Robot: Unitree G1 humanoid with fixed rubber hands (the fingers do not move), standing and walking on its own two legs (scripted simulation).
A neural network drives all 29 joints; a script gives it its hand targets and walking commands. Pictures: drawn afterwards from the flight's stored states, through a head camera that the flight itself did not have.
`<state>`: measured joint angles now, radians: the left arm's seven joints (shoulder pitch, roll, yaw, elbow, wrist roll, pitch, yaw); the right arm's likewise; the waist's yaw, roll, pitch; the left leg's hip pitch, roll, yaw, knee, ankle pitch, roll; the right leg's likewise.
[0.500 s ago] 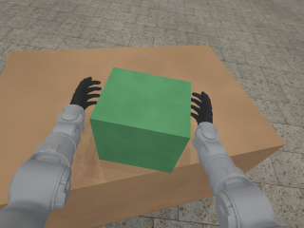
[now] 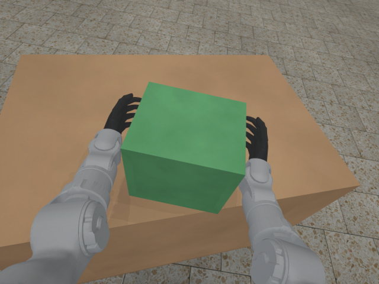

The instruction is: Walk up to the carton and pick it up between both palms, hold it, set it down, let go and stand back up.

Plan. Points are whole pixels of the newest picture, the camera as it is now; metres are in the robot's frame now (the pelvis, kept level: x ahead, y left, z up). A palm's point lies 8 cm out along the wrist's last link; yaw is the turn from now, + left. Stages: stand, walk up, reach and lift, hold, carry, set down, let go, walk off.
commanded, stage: reach and lift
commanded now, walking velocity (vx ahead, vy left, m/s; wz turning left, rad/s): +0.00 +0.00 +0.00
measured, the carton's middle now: (185, 151) +0.42 -0.04 +0.02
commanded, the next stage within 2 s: none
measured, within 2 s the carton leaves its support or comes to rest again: leaves its support in 1.44 s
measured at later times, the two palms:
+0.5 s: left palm (115, 129) +0.45 +0.12 +0.06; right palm (255, 155) +0.37 -0.19 +0.06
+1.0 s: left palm (115, 129) +0.45 +0.12 +0.06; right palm (256, 156) +0.37 -0.19 +0.06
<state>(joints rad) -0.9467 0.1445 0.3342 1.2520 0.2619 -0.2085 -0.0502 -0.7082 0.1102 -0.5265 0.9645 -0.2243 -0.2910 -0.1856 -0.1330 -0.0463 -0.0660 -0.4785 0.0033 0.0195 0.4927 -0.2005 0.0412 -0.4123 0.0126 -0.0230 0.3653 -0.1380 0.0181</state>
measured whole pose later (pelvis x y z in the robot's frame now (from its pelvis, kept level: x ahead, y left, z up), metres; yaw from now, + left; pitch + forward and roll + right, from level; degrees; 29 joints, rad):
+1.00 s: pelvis +0.03 +0.00 +0.01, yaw +0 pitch +5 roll -2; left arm -0.77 0.05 0.39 0.95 0.38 -0.11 -0.11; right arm -0.57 0.13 -0.50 0.90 -0.26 -0.39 -0.18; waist -0.10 -0.08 0.03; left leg -0.25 0.00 0.04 0.34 -0.18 0.04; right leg -0.18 0.00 -0.03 0.20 -0.10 0.01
